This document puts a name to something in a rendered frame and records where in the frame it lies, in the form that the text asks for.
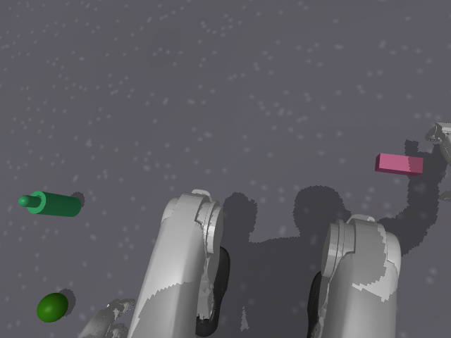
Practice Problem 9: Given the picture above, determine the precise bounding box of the left robot foot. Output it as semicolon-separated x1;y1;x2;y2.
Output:
195;246;230;337

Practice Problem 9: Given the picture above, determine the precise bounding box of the left robot hand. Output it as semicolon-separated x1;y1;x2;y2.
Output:
78;299;135;338

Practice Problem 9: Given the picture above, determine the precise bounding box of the right robot hand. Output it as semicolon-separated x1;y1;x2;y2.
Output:
425;122;451;202

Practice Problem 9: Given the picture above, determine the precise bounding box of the right robot foot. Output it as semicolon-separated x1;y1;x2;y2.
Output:
307;271;322;338

